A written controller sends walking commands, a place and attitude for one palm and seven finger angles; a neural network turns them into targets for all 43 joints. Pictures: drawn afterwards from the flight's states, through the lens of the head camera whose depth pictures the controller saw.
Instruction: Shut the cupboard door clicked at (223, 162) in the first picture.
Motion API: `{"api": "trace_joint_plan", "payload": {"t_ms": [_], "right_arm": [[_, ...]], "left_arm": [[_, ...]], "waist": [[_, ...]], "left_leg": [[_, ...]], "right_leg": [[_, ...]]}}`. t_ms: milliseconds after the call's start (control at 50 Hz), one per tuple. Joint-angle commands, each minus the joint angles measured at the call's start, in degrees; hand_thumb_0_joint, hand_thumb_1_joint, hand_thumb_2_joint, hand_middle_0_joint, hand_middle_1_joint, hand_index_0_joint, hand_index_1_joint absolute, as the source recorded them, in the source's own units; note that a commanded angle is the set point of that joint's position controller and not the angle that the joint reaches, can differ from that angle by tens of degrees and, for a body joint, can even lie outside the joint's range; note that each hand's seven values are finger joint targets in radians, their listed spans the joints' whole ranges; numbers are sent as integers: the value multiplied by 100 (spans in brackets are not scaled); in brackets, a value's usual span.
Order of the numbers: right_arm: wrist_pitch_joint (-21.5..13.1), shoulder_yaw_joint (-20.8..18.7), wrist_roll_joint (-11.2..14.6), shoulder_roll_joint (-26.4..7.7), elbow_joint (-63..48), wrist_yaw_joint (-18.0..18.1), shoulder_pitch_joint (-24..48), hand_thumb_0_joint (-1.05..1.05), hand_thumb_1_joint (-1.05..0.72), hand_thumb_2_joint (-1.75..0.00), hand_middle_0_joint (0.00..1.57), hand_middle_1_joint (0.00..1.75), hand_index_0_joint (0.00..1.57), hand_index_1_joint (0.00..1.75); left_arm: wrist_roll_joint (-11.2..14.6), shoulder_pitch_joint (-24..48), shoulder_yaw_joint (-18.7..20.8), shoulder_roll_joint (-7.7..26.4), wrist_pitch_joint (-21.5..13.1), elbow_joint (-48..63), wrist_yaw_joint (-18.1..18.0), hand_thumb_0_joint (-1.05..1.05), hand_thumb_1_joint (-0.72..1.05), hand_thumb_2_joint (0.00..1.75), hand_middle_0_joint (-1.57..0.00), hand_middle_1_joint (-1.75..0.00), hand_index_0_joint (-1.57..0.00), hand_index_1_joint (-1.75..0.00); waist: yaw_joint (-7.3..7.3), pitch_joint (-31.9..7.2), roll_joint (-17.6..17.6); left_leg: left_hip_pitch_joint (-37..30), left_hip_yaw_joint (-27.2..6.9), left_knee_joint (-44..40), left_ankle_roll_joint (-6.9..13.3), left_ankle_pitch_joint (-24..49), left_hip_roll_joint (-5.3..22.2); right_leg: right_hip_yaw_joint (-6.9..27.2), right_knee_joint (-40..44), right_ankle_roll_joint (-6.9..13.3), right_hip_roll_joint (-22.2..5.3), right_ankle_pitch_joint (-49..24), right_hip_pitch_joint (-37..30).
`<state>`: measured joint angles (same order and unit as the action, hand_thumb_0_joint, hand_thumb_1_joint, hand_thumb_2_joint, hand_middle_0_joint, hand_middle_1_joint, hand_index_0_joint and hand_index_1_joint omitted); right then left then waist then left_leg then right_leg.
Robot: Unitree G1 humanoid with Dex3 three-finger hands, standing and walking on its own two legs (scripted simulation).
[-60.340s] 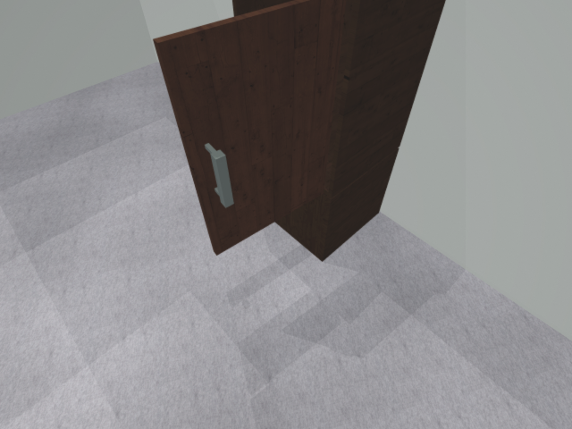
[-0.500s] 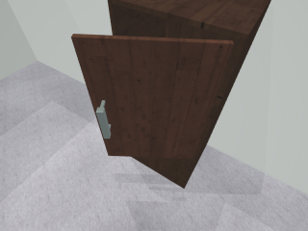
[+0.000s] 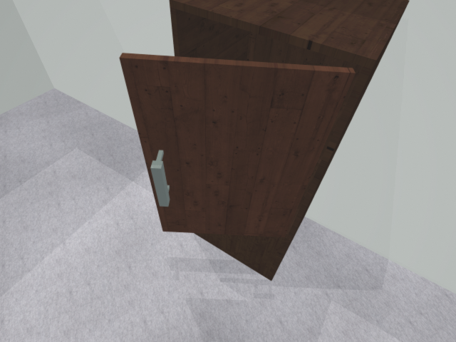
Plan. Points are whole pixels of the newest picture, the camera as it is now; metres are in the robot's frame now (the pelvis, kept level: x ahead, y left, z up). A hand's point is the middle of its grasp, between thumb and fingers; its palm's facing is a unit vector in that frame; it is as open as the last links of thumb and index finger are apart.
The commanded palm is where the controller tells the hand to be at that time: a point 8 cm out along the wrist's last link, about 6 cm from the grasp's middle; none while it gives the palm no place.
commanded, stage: come to a stop and stand still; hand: left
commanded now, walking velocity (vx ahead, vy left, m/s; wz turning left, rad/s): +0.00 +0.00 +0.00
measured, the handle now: (162, 178) +0.47 +0.19 -0.04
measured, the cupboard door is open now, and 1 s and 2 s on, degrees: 30 30 30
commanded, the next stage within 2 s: look again from close up in 0.08 s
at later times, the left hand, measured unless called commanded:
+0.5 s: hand out of the picture +0.04 +0.18 -0.18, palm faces +0.01 -0.98 -0.21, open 7.4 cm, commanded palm none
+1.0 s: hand (134, 270) +0.24 +0.18 -0.02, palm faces +0.23 -0.97 -0.12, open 7.1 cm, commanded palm +0.15 +0.23 -0.07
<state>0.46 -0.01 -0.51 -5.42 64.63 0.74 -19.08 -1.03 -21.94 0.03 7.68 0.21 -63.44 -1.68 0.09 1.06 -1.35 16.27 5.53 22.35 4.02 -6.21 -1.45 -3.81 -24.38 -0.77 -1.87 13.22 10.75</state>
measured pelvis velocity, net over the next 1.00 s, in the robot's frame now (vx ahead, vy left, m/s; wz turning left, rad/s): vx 0.03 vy -0.01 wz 0.05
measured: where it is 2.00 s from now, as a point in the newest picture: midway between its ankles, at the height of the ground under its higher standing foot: outside the picture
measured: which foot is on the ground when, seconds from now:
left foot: down 0.00-1.00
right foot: down 0.00-1.00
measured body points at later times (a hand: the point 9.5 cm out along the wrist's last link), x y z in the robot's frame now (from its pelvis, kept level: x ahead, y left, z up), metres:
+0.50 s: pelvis +0.03 +0.01 -0.01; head +0.02 +0.01 +0.44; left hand +0.04 +0.24 -0.16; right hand +0.03 -0.21 -0.17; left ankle +0.07 +0.07 -0.74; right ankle +0.00 -0.13 -0.74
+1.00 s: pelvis +0.03 -0.01 -0.02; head +0.03 -0.01 +0.43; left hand +0.22 +0.24 -0.01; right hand +0.14 -0.26 -0.13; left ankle +0.07 +0.07 -0.74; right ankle +0.04 -0.12 -0.74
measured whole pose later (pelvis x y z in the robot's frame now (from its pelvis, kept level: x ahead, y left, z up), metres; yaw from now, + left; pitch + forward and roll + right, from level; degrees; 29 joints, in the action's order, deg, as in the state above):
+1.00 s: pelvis +0.03 -0.01 -0.02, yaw +3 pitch +2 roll +1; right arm -16.9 -0.4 1.7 -13.6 45.4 1.1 -18.2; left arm 8.5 -20.3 3.5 11.2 -9.9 -8.6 -4.0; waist -2.7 -2.9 0.2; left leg 24.4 3.7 37.2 3.3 -15.3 -3.6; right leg -2.9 -39.9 0.9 -2.4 21.4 21.4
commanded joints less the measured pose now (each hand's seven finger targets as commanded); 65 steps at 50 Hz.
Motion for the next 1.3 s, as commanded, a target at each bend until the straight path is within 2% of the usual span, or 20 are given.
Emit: {"api": "trace_joint_plan", "payload": {"t_ms": [0,140,160,200,240,340,480,720,780,800,820,840,860,880,920,1020,1080,1160,1220,1280], "right_arm": [[-89,-118,-13,-685,-219,66,-220,0,-90,-90,20,30,20,30],[-100,-97,-5,-557,-120,76,-281,0,-90,-90,20,30,20,30],[-106,-113,-26,-991,-617,2,437,0,-90,-90,20,30,20,30],[-19,-163,-76,-717,-680,-54,-112,0,-90,-90,20,30,20,30],[-87,-99,-82,-603,-646,-55,-372,0,-90,-90,20,30,20,30],[-188,-94,-48,-834,-787,-8,-43,0,-90,-90,20,30,20,30],[-255,-56,-37,-939,-664,7,-70,0,-90,-90,20,30,20,30],[-278,-28,-18,-1021,-455,35,137,0,-90,-90,20,30,20,30],[-244,-34,33,-1223,-809,29,401,0,-90,-90,20,30,20,30],[-1282,-393,131,-2414,-2538,426,-5,0,-90,-90,20,30,20,30],[-1764,55,429,-1559,-2432,505,439,0,-90,-90,20,30,20,30],[-1927,-21,290,-1615,-2139,506,424,0,-90,-90,20,30,20,30],[-1983,-46,314,-1321,-1974,297,496,0,-90,-90,20,30,20,30],[-2030,-224,288,-1621,-2358,144,373,0,-90,-90,20,30,20,30],[-2108,-265,207,-1647,-2694,73,676,0,-90,-90,20,30,20,30],[-1960,-485,60,-1608,-3354,-94,1081,0,-90,-90,20,30,20,30],[-1847,-585,164,-1620,-3879,-145,1303,0,-90,-90,20,30,20,30],[-1749,-534,190,-1620,-4440,-89,1423,0,-90,-90,20,30,20,30],[-1859,-456,143,-1473,-4374,18,1208,0,-90,-90,20,30,20,30],[-1971,-390,142,-1482,-4043,154,1077,0,-90,-90,20,30,20,30]], "left_arm": [[-5,-599,17,273,-99,65,-42,0,90,90,-20,-30,-20,-30],[-6,-622,-8,188,-122,8,-67,0,90,90,-20,-30,-20,-30],[-142,-642,-61,486,-191,-18,-237,0,90,90,-20,-30,-20,-30],[-60,-108,87,744,-187,418,-170,0,90,90,-20,-30,-20,-30],[-19,-83,56,642,-265,470,-146,0,90,90,-20,-30,-20,-30],[-38,-358,5,328,-202,353,-106,0,90,90,-20,-30,-20,-30],[-6,-190,-9,451,-214,401,-113,0,90,90,-20,-30,-20,-30],[24,9,0,696,-173,398,-110,0,90,90,-20,-30,-20,-30],[-68,-48,-20,753,-194,310,-297,0,90,90,-20,-30,-20,-30],[569,5061,2448,4050,-1668,9767,-405,0,90,90,-20,-30,-20,-30],[752,867,95,1143,-1245,7922,-302,0,90,90,-22,-32,-22,-32],[1003,679,487,1239,-957,7708,-517,0,90,90,-24,-34,-24,-34],[955,-597,-394,-249,-347,6166,-480,0,90,90,-25,-36,-25,-36],[1029,527,-341,73,-511,7147,-522,0,90,90,-27,-38,-27,-38],[930,236,24,206,-1017,6149,-324,0,90,90,-31,-42,-31,-42],[1586,-1414,811,257,-3119,4887,1287,0,90,90,-40,-52,-40,-52],[1752,-1352,1313,804,-3723,4818,2077,0,90,90,-46,-58,-46,-58],[1822,-181,1544,1430,-3583,6723,1977,0,90,90,-53,-66,-53,-66],[1846,712,1479,1573,-4083,8595,1584,0,90,90,-58,-72,-58,-72],[1861,726,913,1189,-4362,8791,1605,0,90,90,-64,-78,-64,-78]], "waist": [[72,344,126],[37,485,44],[183,874,67],[-291,408,265],[-307,12,712],[18,377,455],[-4,355,-138],[2,6,142],[30,480,-223],[-999,-1603,359],[-158,-2574,2302],[10,-2442,2025],[-173,-1463,1582],[-291,-762,1300],[-356,195,367],[281,-464,-2150],[418,-891,-1188],[444,-1727,1025],[108,-2484,1343],[-267,-2180,984]], "left_leg": [[58,-1144,-940,-156,-1786,804],[-128,-1040,-831,-149,-1454,778],[399,-531,281,-424,-1325,618],[-45,-587,700,-316,-1595,423],[-190,-736,478,-226,-1231,486],[574,-1362,-488,25,-1886,832],[-34,-1023,-350,-10,-712,758],[-662,-748,-124,-62,406,749],[-250,-824,662,-207,965,920],[-2228,-1226,708,-319,1613,647],[-3000,-1321,537,-609,2137,827],[-2502,-1284,33,-887,2405,805],[-1733,-1385,-166,-840,1515,785],[-851,-1388,0,-732,154,681],[436,-1255,640,-583,-1477,359],[2664,-666,2642,-536,-1511,-10],[3310,-471,3320,-495,-1621,-122],[3208,-518,3596,-348,-2058,-41],[2896,-684,4094,-216,-1672,85],[3124,-810,4488,-180,-1589,178]], "right_leg": [[455,470,236,-326,542,329],[521,537,238,-360,471,523],[522,561,293,-466,309,667],[908,684,479,-691,2329,1444],[645,268,525,-530,1447,1110],[270,-249,379,-152,675,416],[483,39,331,-348,90,368],[553,178,241,-452,-490,62],[685,294,192,-511,-816,406],[-65,-906,164,103,-1424,979],[-140,-1628,197,281,115,1285],[-54,-1655,221,315,500,1127],[-18,-1682,141,178,872,1699],[15,-1551,195,115,759,1636],[-156,-999,234,138,661,2097],[127,-1984,269,123,1593,2981],[757,-2488,272,-34,1456,2945],[986,-2790,369,57,2398,3488],[1162,-2907,311,123,1973,3620],[1169,-3015,280,214,1687,4039]]}}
